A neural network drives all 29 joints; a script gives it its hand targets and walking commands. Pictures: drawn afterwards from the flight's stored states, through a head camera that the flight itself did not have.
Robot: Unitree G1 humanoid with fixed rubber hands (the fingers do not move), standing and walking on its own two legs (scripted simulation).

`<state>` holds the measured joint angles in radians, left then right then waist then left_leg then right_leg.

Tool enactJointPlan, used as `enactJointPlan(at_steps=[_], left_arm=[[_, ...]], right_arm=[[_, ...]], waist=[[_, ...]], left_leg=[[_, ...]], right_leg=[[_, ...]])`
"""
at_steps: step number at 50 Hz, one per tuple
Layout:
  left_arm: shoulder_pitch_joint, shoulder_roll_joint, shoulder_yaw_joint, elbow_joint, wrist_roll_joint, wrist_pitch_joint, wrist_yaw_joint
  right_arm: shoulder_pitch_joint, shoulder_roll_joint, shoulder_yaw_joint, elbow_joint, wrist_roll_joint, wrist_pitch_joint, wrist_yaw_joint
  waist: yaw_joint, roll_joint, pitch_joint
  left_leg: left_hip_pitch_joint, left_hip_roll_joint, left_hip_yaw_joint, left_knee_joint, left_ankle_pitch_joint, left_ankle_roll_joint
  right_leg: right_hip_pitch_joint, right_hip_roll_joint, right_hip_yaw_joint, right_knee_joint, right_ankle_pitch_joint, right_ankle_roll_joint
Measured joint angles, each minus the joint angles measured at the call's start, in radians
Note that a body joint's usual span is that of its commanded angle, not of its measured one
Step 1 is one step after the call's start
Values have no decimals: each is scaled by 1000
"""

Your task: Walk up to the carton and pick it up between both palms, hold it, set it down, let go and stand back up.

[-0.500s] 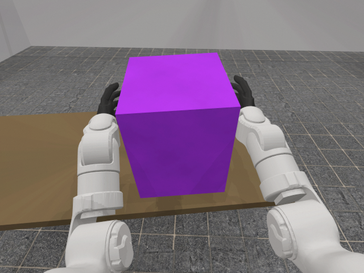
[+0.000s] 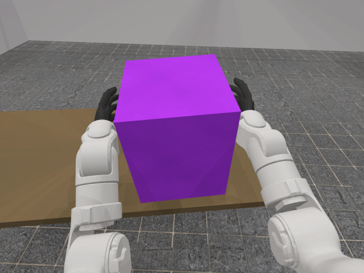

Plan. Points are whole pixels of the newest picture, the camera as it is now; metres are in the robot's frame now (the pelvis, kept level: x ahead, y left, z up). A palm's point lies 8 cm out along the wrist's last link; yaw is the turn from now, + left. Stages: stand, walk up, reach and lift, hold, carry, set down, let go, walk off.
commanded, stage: hold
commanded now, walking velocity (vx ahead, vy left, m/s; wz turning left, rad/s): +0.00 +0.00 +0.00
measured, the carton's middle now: (177, 129) +0.39 +0.01 +0.17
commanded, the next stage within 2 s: none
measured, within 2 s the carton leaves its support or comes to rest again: neither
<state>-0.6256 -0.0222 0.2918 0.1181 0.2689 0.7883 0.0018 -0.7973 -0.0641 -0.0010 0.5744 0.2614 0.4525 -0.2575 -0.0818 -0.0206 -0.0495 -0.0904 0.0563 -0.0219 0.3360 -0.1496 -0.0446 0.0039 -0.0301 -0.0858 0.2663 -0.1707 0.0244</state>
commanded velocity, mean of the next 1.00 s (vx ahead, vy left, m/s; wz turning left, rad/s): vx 0.00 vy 0.00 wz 0.00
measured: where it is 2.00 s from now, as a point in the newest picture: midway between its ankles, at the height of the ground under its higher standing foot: outside the picture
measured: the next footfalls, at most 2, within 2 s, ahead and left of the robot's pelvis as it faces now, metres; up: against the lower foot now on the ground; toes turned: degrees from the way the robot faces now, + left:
none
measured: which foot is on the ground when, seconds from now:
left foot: down 0.00-1.00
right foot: down 0.00-1.00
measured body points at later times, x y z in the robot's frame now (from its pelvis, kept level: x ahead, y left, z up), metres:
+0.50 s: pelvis +0.00 +0.00 +0.00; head -0.06 +0.01 +0.45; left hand +0.38 +0.15 +0.22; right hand +0.39 -0.15 +0.22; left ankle +0.03 +0.14 -0.75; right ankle -0.01 -0.13 -0.75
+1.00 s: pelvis +0.00 +0.00 +0.00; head -0.06 +0.01 +0.45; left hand +0.37 +0.15 +0.21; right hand +0.38 -0.14 +0.22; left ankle +0.03 +0.14 -0.75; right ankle -0.01 -0.13 -0.75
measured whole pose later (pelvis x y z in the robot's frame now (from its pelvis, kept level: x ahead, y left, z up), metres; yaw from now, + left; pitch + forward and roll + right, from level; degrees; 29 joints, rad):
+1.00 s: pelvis +0.00 +0.00 +0.00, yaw +0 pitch -5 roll -1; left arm -0.64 -0.02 0.30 0.13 0.27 0.79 0.00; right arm -0.80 -0.06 -0.01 0.58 0.25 0.46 -0.26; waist -0.08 -0.02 -0.05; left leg -0.10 0.06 -0.03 0.33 -0.14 -0.05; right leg 0.00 -0.03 -0.09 0.27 -0.17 0.02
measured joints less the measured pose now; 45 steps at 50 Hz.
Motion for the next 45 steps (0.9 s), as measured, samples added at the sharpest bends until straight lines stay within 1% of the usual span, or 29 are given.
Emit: enactJointPlan(at_steps=[6, 14, 21, 31, 39, 45], left_arm=[[-21, -1, 7, 25, -1, -8, 1], [-71, -1, 34, 91, 1, -28, -5], [-81, 3, 50, 122, 10, -35, -18], [-33, 7, 31, 64, 13, -22, -25], [-6, 4, 7, 8, 3, -8, -9], [0, -1, 2, -3, 1, -1, -2]], right_arm=[[-6, 1, -12, 8, -20, -1, 5], [-35, -1, -25, 44, -48, -4, 9], [-53, 0, -19, 77, -50, -4, 5], [-38, 0, 4, 58, -11, -5, -6], [-13, -4, 10, 12, 9, -3, -7], [-1, -2, 4, -1, 4, 2, -3]], waist=[[-2, 8, 1], [1, 17, -10], [1, 11, -18], [-6, 3, -12], [-1, 1, -7], [0, 0, -2]], left_leg=[[-8, 4, -3, -6, 10, -3], [-11, 6, -1, -20, 21, -2], [1, 3, 0, -23, 16, -1], [12, -6, 2, -8, -3, 4], [2, -5, 3, 1, -6, 4], [0, -1, 0, 0, -1, 1]], right_leg=[[-14, 4, -2, 8, 2, -5], [-30, 6, 1, 18, 0, -8], [-18, 3, 1, 16, -6, -6], [6, -6, 2, 5, -9, 4], [2, -5, 4, -2, -3, 5], [1, -1, 2, -1, 0, 1]])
